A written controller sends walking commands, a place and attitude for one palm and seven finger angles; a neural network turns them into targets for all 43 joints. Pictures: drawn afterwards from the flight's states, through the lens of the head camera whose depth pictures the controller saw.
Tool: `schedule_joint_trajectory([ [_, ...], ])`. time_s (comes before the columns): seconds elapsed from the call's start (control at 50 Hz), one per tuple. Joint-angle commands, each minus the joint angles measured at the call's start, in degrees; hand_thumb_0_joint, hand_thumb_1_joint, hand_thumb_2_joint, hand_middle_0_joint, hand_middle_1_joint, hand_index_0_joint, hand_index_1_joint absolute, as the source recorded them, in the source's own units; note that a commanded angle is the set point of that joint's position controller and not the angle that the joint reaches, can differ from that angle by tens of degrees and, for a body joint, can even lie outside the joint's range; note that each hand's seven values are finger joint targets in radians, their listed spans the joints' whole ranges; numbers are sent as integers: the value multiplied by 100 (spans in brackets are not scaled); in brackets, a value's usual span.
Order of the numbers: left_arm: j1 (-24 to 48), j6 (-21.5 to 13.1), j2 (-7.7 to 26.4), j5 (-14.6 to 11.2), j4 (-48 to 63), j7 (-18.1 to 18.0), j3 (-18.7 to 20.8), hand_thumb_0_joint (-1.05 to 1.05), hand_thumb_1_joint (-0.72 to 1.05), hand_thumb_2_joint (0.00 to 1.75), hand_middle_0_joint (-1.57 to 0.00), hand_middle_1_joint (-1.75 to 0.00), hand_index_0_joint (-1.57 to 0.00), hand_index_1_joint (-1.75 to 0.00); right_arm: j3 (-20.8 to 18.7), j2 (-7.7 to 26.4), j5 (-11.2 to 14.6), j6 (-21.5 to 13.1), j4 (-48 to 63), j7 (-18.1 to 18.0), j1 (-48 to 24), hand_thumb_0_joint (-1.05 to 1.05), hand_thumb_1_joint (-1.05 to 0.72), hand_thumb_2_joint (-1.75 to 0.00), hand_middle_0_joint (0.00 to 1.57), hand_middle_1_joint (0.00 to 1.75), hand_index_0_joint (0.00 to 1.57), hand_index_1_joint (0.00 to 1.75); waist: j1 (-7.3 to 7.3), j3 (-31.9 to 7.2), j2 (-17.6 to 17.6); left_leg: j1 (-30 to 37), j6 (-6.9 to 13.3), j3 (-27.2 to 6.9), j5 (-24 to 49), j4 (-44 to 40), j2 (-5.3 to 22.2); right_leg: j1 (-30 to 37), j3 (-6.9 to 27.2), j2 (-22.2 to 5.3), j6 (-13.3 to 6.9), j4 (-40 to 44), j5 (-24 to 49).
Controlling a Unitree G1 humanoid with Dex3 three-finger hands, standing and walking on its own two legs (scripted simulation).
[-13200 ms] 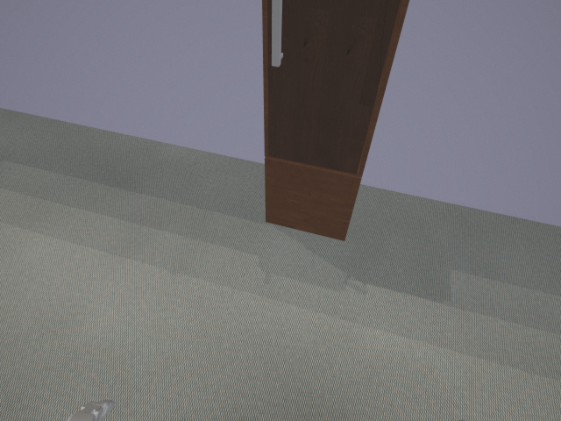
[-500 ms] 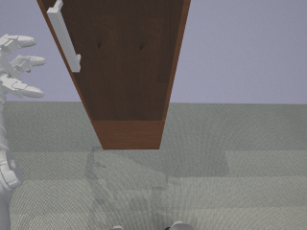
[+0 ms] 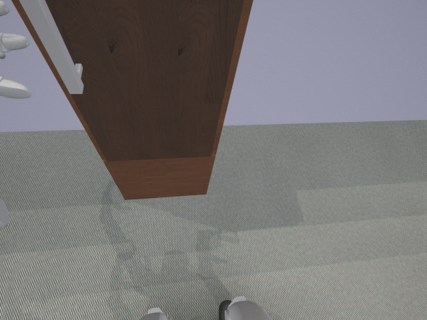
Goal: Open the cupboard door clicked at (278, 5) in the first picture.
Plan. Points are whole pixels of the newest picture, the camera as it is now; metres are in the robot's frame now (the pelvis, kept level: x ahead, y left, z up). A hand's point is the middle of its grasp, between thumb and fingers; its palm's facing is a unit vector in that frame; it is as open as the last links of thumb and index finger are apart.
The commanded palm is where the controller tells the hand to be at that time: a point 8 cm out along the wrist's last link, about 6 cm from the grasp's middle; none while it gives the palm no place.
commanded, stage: move the hooked fingers beside the handle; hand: left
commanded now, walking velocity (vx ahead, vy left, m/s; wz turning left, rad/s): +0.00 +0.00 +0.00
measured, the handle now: (59, 40) +0.56 +0.21 +0.15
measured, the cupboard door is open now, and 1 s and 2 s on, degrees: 0 0 0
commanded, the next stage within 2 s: slide the fingers in behind the handle in 1.16 s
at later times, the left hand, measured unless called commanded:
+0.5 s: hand (5, 68) +0.49 +0.27 +0.15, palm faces +0.00 -1.00 -0.01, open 14.0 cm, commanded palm +0.48 +0.32 +0.14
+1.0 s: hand out of the picture +0.50 +0.29 +0.15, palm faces +0.00 -1.00 -0.01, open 14.0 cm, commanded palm +0.48 +0.33 +0.14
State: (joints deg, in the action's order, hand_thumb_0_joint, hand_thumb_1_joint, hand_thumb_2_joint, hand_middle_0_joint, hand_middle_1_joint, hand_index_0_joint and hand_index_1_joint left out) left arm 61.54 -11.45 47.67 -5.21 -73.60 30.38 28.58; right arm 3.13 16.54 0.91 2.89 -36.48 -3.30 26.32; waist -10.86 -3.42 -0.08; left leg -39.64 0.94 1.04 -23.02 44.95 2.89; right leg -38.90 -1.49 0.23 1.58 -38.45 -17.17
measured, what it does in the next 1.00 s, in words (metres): stands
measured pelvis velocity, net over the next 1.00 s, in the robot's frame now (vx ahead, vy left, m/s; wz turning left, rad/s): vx -0.01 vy -0.01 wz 0.00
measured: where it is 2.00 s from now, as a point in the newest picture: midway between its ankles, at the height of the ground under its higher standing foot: outside the picture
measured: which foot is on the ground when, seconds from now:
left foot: down 0.00-1.00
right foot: down 0.00-1.00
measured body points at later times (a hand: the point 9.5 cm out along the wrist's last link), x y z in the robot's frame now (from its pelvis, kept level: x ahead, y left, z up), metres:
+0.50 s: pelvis +0.00 -0.01 +0.00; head +0.11 +0.01 +0.44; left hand +0.49 +0.33 +0.15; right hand +0.02 -0.29 -0.10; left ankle -0.02 +0.10 -0.71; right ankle +0.00 -0.14 -0.71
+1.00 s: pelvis -0.01 -0.01 +0.00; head +0.12 +0.02 +0.43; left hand +0.49 +0.34 +0.15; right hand -0.04 -0.28 -0.10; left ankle -0.02 +0.10 -0.71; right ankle +0.00 -0.14 -0.71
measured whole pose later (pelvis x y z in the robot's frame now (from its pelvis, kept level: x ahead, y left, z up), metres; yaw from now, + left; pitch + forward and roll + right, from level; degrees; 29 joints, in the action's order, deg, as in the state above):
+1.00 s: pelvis -0.01 -0.01 +0.00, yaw +0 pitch +18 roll -3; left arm 60.3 -10.8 51.1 -4.7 -75.4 31.9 29.4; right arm 3.7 17.3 1.5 5.1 -34.8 -3.3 27.1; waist -11.3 -3.5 -0.7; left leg -41.7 0.5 0.5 -23.2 46.5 3.5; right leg -41.0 -1.9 0.9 1.0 -40.0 -17.4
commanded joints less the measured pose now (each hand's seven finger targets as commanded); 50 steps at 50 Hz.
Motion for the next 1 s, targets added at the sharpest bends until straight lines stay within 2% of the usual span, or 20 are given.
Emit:
schedule_joint_trajectory([
  [0.0, 2045, -140, 1664, -79, 1069, 24, 241, 0, -50, 30, -30, -120, -30, -120, -420, 1198, -58, -6, 344, -45, 990, 0, -90, -90, 20, 30, 20, 30, 203, -2574, -1230, 2121, -66, -403, 3566, -322, -58, 776, -179, 239, -250, 89, 2080],
  [0.08, 1757, -219, 1540, -108, 1582, -118, 275, 0, -50, 30, -30, -120, -30, -120, -448, 1149, -77, 75, 519, 33, 966, 0, -90, -90, 20, 30, 20, 30, 260, -2716, -1183, 2263, -66, -374, 3971, -264, -30, 863, -182, 276, -260, 40, 2308],
  [0.12, 1806, -340, 1822, -179, 1854, -177, 572, 0, -50, 30, -30, -120, -30, -120, -474, 1162, -68, 114, 551, 69, 949, 0, -90, -90, 20, 30, 20, 30, 306, -2928, -1096, 2309, -69, -381, 3969, -247, -19, 1043, -172, 289, -246, 5, 2413],
  [0.14, 1879, -403, 1755, -240, 2030, -184, 571, 0, -50, 30, -30, -120, -30, -120, -481, 1154, -65, 121, 582, 83, 916, 0, -90, -90, 20, 30, 20, 30, 294, -3019, -1074, 2337, -45, -359, 3961, -242, -31, 1142, -145, 292, -240, 9, 2506],
  [0.2, 1965, -466, 1879, -268, 1994, -185, 687, 0, -50, 30, -30, -120, -30, -120, -471, 1140, -33, 136, 556, 87, 822, 0, -90, -90, 20, 30, 20, 30, 285, -2895, -1238, 2238, -8, -306, 3705, -223, -70, 1151, -108, 280, -241, 9, 2488],
  [0.26, 1824, -341, 1657, -136, 1602, -188, 393, 0, -50, 30, -30, -120, -30, -120, -443, 1114, 1, 147, 553, 80, 733, 0, -90, -90, 20, 30, 20, 30, 223, -2426, -1071, 1880, 44, -258, 3115, -286, -118, 1075, -110, 259, -215, 74, 2255],
  [0.28, 1937, -329, 1578, -94, 1613, -186, 282, 0, -50, 30, -30, -120, -30, -120, -433, 1114, 2, 149, 538, 51, 718, 0, -90, -90, 20, 30, 20, 30, 183, -2391, -1244, 1898, 44, -265, 3128, -283, -129, 1009, -104, 251, -235, 65, 2217],
  [0.32, 1947, -261, 1369, -68, 1523, -164, 52, 0, -50, 30, -30, -120, -30, -120, -430, 1094, 11, 131, 519, 40, 709, 0, -90, -90, 20, 30, 20, 30, 128, -2370, -1324, 1962, 41, -252, 2941, -285, -134, 882, -102, 242, -224, 116, 2082],
  [0.38, 2106, -280, 1158, -222, 1433, -88, -74, 0, -50, 30, -30, -120, -30, -120, -408, 1110, 11, 104, 490, -20, 722, 0, -90, -90, 20, 30, 20, 30, -9, -2295, -907, 1894, 79, -281, 2839, -301, -120, 934, -108, 250, -228, 128, 2136],
  [0.4, 2247, -313, 1291, -251, 1526, -64, 24, 0, -50, 30, -30, -120, -30, -120, -422, 1130, 6, 93, 466, -30, 722, 0, -90, -90, 20, 30, 20, 30, 7, -2498, -938, 1958, 67, -298, 2811, -290, -116, 982, -96, 237, -211, 116, 2131],
  [0.46, 2420, -347, 1168, -279, 1408, -41, -95, 0, -50, 30, -30, -120, -30, -120, -401, 1121, 9, 42, 422, -60, 678, 0, -90, -90, 20, 30, 20, 30, -52, -2388, -833, 1830, 81, -309, 2568, -297, -133, 951, -88, 222, -212, 120, 2013],
  [0.48, 2404, -382, 1153, -289, 1456, -61, -70, 0, -50, 30, -30, -120, -30, -120, -391, 1120, -3, 29, 441, -63, 683, 0, -90, -90, 20, 30, 20, 30, -7, -2477, -1074, 1902, 77, -287, 2664, -279, -147, 925, -71, 226, -243, 90, 2049],
  [0.58, 2398, -298, 1837, -87, 1048, -233, 290, 0, -50, 30, -30, -120, -30, -120, -331, 1155, 11, 31, 473, -91, 687, 0, -90, -90, 20, 30, 20, 30, 46, -2349, -729, 1258, 128, -264, 2258, -285, -193, 1239, 1, 182, -213, 62, 2045],
  [0.64, 2574, -305, 1990, 79, 1020, -274, 208, 0, -50, 30, -30, -120, -30, -120, -308, 1138, 30, 22, 499, -90, 693, 0, -90, -90, 20, 30, 20, 30, 3, -2321, -983, 1146, 122, -233, 2092, -252, -203, 1181, 48, 158, -183, 75, 1930],
  [0.72, 2498, -510, 2318, 15, 1362, -190, 501, 0, -50, 30, -30, -120, -30, -120, -326, 1151, 20, 35, 573, -89, 747, 0, -90, -90, 20, 30, 20, 30, 119, -3022, -1185, 1495, 97, -233, 2447, -195, -187, 1415, 59, 199, -203, -6, 2167],
  [0.78, 2469, -446, 2123, -78, 1044, -26, 382, 0, -50, 30, -30, -120, -30, -120, -320, 1180, 35, 68, 509, -94, 786, 0, -90, -90, 20, 30, 20, 30, 8, -2678, -915, 1377, 123, -253, 2298, -221, -177, 1259, 13, 227, -198, 50, 2045],
  [0.82, 2416, -323, 2149, -37, 902, 60, 321, 0, -50, 30, -30, -120, -30, -120, -318, 1205, 45, 83, 488, -101, 805, 0, -90, -90, 20, 30, 20, 30, 9, -2536, -987, 1282, 125, -248, 2149, -249, -178, 1143, 0, 217, -184, 81, 1895],
  [0.9, 2039, -238, 2077, -67, 925, 161, 337, 0, -50, 30, -30, -120, -30, -120, -336, 1215, 17, 105, 490, -83, 909, 0, -90, -90, 20, 30, 20, 30, 107, -2592, -1093, 1481, 99, -264, 2505, -238, -160, 997, -62, 234, -207, 61, 1986],
  [0.96, 2022, -259, 1727, -168, 1040, 197, 153, 0, -50, 30, -30, -120, -30, -120, -362, 1209, -1, 129, 494, -58, 929, 0, -90, -90, 20, 30, 20, 30, 16, -2452, -925, 1564, 96, -275, 2471, -246, -127, 806, -108, 266, -201, 98, 1858],
  [0.98, 2214, -330, 1751, -225, 1203, 201, 200, 0, -50, 30, -30, -120, -30, -120, -363, 1213, -15, 122, 467, -69, 936, 0, -90, -90, 20, 30, 20, 30, 15, -2470, -1075, 1684, 78, -305, 2569, -254, -118, 759, -119, 278, -235, 80, 1848],
])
